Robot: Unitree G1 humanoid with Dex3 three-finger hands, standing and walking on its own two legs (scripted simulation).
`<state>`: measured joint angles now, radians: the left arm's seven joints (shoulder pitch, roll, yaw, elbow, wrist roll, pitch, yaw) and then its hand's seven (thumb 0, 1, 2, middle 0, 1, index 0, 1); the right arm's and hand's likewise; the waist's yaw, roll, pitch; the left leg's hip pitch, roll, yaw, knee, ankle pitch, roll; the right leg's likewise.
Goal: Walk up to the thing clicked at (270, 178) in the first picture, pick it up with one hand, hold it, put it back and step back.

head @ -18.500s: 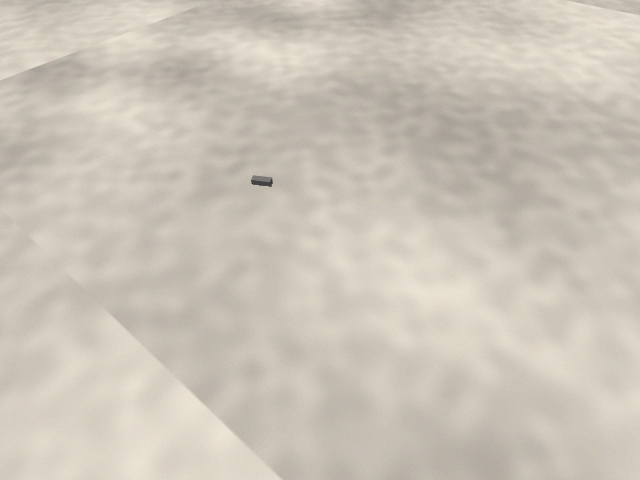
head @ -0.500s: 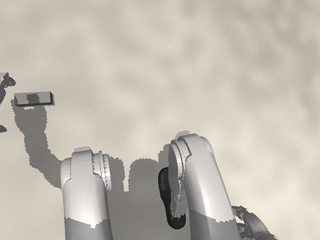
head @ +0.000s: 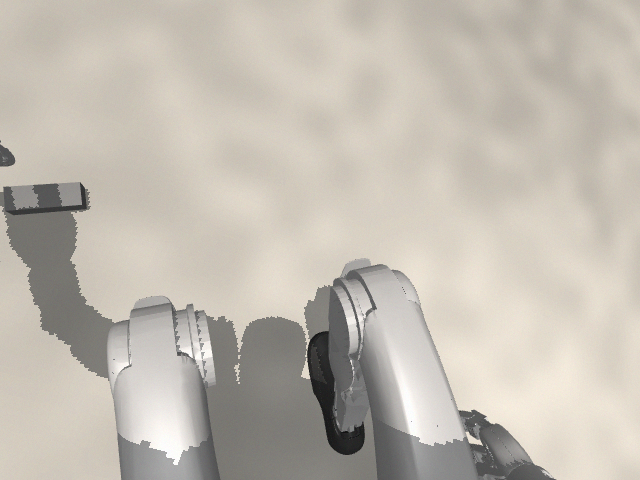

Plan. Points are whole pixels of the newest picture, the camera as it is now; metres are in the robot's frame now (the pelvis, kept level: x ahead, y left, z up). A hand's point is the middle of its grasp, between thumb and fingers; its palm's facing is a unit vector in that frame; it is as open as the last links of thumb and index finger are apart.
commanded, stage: rise first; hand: left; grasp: from above
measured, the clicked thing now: (46, 198) +0.49 +0.31 -0.31
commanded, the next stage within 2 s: approach in 1.12 s
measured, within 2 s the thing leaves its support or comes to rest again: neither
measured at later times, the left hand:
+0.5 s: hand out of the picture +0.44 +0.35 -0.20, palm faces -0.46 -0.08 -0.89, open 13.2 cm
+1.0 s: hand out of the picture +0.44 +0.35 -0.19, palm faces -0.45 -0.07 -0.89, open 13.2 cm
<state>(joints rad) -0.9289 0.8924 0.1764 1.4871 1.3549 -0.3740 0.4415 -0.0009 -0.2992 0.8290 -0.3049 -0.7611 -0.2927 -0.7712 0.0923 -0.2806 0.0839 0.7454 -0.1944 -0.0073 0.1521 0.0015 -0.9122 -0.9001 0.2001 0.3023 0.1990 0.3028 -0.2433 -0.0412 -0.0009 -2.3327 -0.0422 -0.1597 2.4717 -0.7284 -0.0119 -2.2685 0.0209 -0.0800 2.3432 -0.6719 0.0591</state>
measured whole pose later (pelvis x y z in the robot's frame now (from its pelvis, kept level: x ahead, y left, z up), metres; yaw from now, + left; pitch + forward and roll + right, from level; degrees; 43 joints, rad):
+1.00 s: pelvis -0.01 +0.00 +0.00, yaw -1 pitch +32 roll -12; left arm -0.97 0.95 0.15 1.51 1.36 -0.36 0.43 0.00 -0.37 0.89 -0.25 -0.82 -0.24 -0.84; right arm 0.12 -0.29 0.14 0.71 -0.18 -0.03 0.16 0.00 -0.91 -0.90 0.20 0.30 0.20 0.30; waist -0.28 -0.05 0.02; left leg -2.34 -0.04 -0.18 2.48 -0.71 0.00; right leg -2.26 0.03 -0.10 2.33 -0.65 0.06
